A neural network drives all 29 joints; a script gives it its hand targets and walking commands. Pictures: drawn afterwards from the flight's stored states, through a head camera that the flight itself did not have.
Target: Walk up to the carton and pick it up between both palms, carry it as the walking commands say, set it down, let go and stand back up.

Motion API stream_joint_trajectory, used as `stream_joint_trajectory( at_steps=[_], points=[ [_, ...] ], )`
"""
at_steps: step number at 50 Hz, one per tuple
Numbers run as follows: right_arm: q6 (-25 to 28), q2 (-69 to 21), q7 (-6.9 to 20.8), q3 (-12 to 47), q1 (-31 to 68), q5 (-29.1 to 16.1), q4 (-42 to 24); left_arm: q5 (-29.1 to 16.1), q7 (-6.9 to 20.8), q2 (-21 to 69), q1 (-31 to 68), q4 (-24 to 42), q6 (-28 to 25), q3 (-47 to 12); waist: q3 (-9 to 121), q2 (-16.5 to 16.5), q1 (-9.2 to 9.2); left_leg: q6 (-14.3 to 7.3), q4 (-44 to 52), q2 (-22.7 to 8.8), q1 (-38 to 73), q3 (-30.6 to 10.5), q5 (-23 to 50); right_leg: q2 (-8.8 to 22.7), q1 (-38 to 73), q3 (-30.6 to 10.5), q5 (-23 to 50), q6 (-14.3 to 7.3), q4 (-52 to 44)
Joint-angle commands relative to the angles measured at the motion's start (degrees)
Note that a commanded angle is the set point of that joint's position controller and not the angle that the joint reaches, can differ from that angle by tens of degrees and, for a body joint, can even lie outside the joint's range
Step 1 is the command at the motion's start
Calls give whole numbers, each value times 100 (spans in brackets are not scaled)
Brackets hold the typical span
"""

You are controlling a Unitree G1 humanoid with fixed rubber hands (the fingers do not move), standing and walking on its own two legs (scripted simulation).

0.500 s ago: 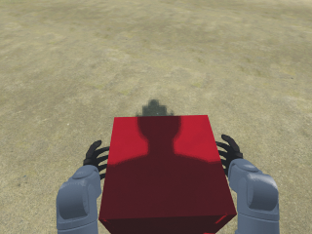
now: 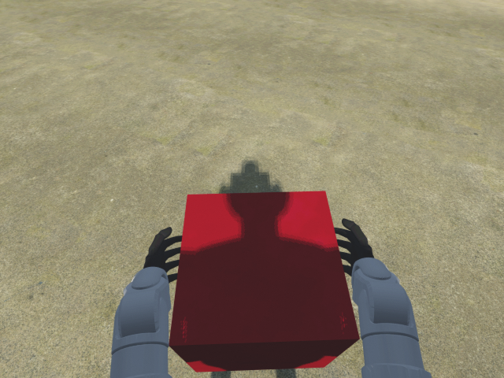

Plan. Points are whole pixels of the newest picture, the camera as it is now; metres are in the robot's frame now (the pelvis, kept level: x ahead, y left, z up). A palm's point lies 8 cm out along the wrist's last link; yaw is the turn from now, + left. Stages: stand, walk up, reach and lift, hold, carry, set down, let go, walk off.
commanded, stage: hold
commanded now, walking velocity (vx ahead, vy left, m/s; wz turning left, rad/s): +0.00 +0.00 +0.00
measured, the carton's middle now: (258, 284) +0.29 +0.00 -0.03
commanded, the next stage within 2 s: set down in 0.22 s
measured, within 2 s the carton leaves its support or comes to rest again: neither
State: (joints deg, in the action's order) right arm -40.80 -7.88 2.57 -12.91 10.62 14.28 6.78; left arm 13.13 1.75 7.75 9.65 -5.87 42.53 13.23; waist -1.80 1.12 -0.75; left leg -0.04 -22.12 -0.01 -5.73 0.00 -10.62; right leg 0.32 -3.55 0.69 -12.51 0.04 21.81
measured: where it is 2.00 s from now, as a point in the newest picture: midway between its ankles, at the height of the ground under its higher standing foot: outside the picture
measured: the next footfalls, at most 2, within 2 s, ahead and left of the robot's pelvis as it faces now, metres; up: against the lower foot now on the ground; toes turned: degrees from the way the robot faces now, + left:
none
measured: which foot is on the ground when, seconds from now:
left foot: down 0.00-1.00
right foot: down 0.00-1.00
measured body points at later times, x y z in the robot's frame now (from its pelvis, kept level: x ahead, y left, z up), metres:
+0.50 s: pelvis -0.01 +0.00 +0.00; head +0.00 +0.00 +0.45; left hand +0.28 +0.15 -0.01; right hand +0.27 -0.18 -0.01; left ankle +0.02 +0.12 -0.74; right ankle +0.00 -0.12 -0.74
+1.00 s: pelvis -0.04 +0.01 -0.04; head +0.09 +0.00 +0.39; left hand +0.32 +0.15 -0.09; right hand +0.31 -0.19 -0.08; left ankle +0.02 +0.12 -0.74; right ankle +0.00 -0.12 -0.74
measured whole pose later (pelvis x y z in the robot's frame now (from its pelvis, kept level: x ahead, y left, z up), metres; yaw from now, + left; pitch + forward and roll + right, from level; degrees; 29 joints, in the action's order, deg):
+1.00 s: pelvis -0.04 +0.01 -0.04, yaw -1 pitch +16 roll +0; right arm -20.5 -4.9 5.2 -24.9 27.3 17.8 27.9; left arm 15.7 -1.4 9.2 25.5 -27.2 21.0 21.0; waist 0.5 -0.7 1.4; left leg -0.8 -40.8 1.8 -43.4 -1.4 -13.3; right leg -1.0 -42.1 -3.5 -15.4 1.2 41.5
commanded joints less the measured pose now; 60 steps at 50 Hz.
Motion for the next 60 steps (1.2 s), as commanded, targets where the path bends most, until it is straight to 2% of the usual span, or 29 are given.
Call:
stream_joint_trajectory(
  at_steps=[1,5,9,10,11,12,14,15,16,19,24,26,27,30,32,34,35,38,43,44,45,48,49,51,52,53,54,59,60],
  points=[
    [52,-4522,1066,3380,2505,-1303,-415,-1146,1208,4413,2758,276,-144,-3209,1152,-92,-41,88,420,413,595,-343,1087,-443,277,-375,1294,-70,-387],
    [40,-4487,1116,3556,2524,-1443,-632,-1092,1125,4516,2387,342,-93,-3150,1258,-131,-268,120,405,375,908,-379,1834,-477,388,-393,1743,-57,-446],
    [93,-4406,1038,3599,2223,-1425,-929,-1171,1067,4464,2274,861,-126,-3302,1545,-158,-251,136,366,379,1189,-375,2420,-475,463,-470,2248,-72,-462],
    [98,-4357,1006,3578,2123,-1390,-928,-1212,1063,4442,2272,913,-134,-3346,1585,-150,-184,155,364,384,1275,-361,2532,-490,470,-448,2334,-68,-479],
    [99,-4316,976,3568,2134,-1379,-999,-1200,1054,4398,2254,918,-122,-3348,1548,-182,-211,154,401,396,1246,-335,2391,-463,488,-474,2250,-82,-504],
    [70,-4241,981,3156,1523,-1081,-474,-1220,1061,4348,1844,788,-120,-3265,1379,-326,443,129,446,582,1233,-407,2213,-429,363,-677,2415,-28,-644],
    [186,-4335,948,3055,1341,-983,-496,-1293,1140,4251,1974,951,-290,-3404,1322,-173,516,100,440,608,1133,-409,1915,-366,441,-673,2460,-14,-606],
    [243,-4337,956,3001,1391,-986,-457,-1258,1163,4114,2004,886,-392,-3342,1259,-50,422,63,441,622,1036,-399,1757,-341,385,-670,2454,4,-570],
    [319,-4331,975,2917,1506,-972,-385,-1207,1181,4071,2092,785,-492,-3270,1196,-39,419,24,418,623,909,-382,1548,-331,336,-646,2237,-6,-541],
    [601,-4410,1087,2972,2273,-1009,-259,-1138,1196,4166,2317,228,-794,-3003,1227,128,167,-92,289,616,506,-394,1024,-394,91,-549,1513,-41,-367],
    [1002,-4842,1246,2778,2959,-937,771,-1038,1270,4578,3206,-681,-1307,-2711,1498,-21,43,-163,-58,540,-39,-346,401,-446,-455,-498,710,-130,-23],
    [1190,-4965,1287,2627,3269,-867,1065,-1003,1321,4719,3583,-1016,-1501,-2656,1699,9,153,-177,-227,518,-218,-342,161,-480,-683,-469,451,-174,125],
    [1275,-4989,1322,2559,3375,-838,1255,-912,1335,4766,3651,-1232,-1574,-2567,1815,-106,104,-164,-285,513,-234,-331,162,-489,-916,-470,427,-195,223],
    [1457,-4986,1349,2297,3543,-659,1751,-758,1384,4784,3896,-1624,-1772,-2394,1964,-91,146,-142,-459,512,-576,-336,166,-517,-1207,-433,367,-220,440],
    [1566,-4953,1379,2165,3601,-597,1916,-715,1389,4857,4063,-1753,-1849,-2387,2179,-252,259,-116,-583,522,-652,-333,285,-508,-1385,-451,467,-231,552],
    [1632,-4941,1401,2021,3618,-511,2095,-693,1375,4866,4162,-1815,-1926,-2344,2329,-162,309,-98,-683,510,-736,-372,352,-551,-1562,-401,453,-232,667],
    [1675,-4865,1412,1930,3664,-458,2125,-625,1384,4830,4117,-1933,-1966,-2271,2341,-141,283,-90,-737,527,-881,-382,462,-555,-1637,-394,557,-222,712],
    [1784,-4803,1460,1833,3668,-411,2229,-635,1352,4885,4257,-1970,-2077,-2279,2702,-230,388,-64,-892,517,-934,-396,582,-560,-1846,-382,674,-216,891],
    [2027,-4770,1542,1836,4184,-474,2286,-618,1277,4851,4589,-2063,-2357,-2265,3244,-154,236,-85,-1276,499,-1337,-419,868,-599,-2510,-336,782,-160,1363],
    [2068,-4785,1558,1839,4131,-437,2362,-665,1256,4912,4691,-1955,-2407,-2312,3423,-120,317,-56,-1371,505,-1378,-417,962,-637,-2581,-325,884,-147,1421],
    [2111,-4783,1575,1816,4270,-455,2404,-621,1244,4939,4683,-2034,-2428,-2293,3521,-224,199,-44,-1446,533,-1537,-383,963,-612,-2719,-336,818,-156,1512],
    [2172,-4850,1613,1908,4344,-449,2426,-648,1234,5007,4841,-1986,-2503,-2376,3964,-137,260,-39,-1662,544,-1606,-376,1117,-671,-2954,-293,947,-95,1719],
    [2183,-4894,1632,1953,4421,-500,2420,-650,1238,5030,4878,-2009,-2507,-2384,4130,-164,188,-48,-1726,553,-1640,-373,1101,-670,-3094,-292,908,-81,1812],
    [2224,-4987,1641,2074,4507,-562,2353,-671,1267,5088,4881,-1997,-2545,-2477,4495,-136,188,-38,-1924,567,-1796,-351,1305,-687,-3166,-279,1112,-40,1970],
    [2251,-4912,1641,2039,4618,-542,2348,-719,1270,5165,5044,-1970,-2568,-2508,4559,-196,280,-31,-1997,587,-1920,-342,1299,-681,-3274,-304,1112,-54,2005],
    [2237,-4994,1640,2043,4603,-543,2406,-708,1283,5117,5092,-1917,-2576,-2531,4678,-117,252,-33,-2073,594,-1993,-348,1294,-698,-3361,-289,1124,-33,2103],
    [2223,-5019,1636,1997,4598,-533,2465,-700,1308,5097,5162,-1975,-2570,-2538,4619,-100,316,-47,-2122,609,-2201,-324,1160,-700,-3433,-285,1068,-24,2144],
    [2176,-5170,1667,2089,4919,-638,2370,-703,1397,5153,5465,-2021,-2498,-2522,4960,-138,267,-52,-2497,664,-2776,-209,847,-715,-3863,-255,884,26,2511],
    [2141,-5166,1662,2062,4908,-588,2414,-704,1429,5139,5483,-2035,-2494,-2504,4976,-32,337,-55,-2562,672,-2910,-205,813,-717,-3876,-237,892,39,2545]
  ],
)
